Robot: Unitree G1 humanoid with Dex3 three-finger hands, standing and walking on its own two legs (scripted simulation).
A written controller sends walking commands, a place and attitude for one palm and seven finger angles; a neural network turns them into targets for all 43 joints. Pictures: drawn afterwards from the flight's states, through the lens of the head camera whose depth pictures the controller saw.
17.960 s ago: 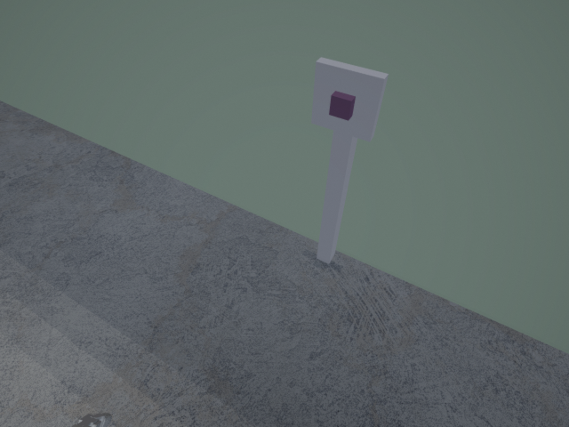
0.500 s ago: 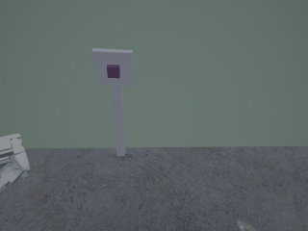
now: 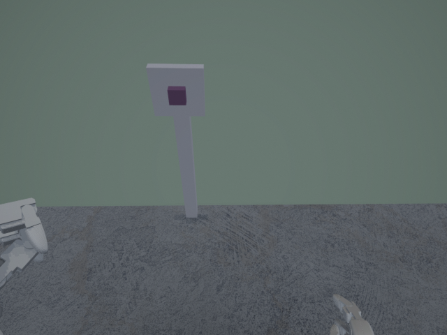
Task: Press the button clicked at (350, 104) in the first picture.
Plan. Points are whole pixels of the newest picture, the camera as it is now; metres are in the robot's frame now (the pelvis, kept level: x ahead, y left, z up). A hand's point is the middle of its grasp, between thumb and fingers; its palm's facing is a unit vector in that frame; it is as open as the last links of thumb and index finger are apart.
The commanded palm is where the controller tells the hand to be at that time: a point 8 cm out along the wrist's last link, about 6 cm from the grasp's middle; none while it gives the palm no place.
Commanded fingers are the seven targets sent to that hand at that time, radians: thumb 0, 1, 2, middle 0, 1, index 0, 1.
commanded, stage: stop stepping back and stand still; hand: left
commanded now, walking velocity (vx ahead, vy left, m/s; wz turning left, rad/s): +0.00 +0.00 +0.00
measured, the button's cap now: (177, 95) +0.83 +0.19 +0.01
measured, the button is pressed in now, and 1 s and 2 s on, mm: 0 0 0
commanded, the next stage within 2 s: let the arm hang, fingers relaxed in 0.06 s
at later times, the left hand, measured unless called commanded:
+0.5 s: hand out of the picture +0.03 +0.21 -0.17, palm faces +0.02 -0.97 -0.23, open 3.5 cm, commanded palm none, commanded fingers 0.00 0.90 0.90 -0.64 -0.78 -0.64 -0.78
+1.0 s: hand out of the picture -0.01 +0.19 -0.16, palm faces +0.02 -0.98 -0.21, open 7.2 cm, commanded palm none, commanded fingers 0.00 0.90 0.90 -0.20 -0.30 -0.20 -0.30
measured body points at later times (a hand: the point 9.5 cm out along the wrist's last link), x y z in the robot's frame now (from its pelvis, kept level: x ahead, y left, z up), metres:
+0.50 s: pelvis +0.00 +0.01 +0.00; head +0.02 +0.02 +0.45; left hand +0.03 +0.26 -0.15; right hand +0.06 -0.24 -0.13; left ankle +0.03 +0.13 -0.73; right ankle +0.00 -0.10 -0.73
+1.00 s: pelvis -0.01 +0.01 +0.01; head +0.00 +0.00 +0.46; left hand -0.01 +0.24 -0.15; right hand -0.02 -0.19 -0.16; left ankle +0.03 +0.13 -0.73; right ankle +0.00 -0.10 -0.73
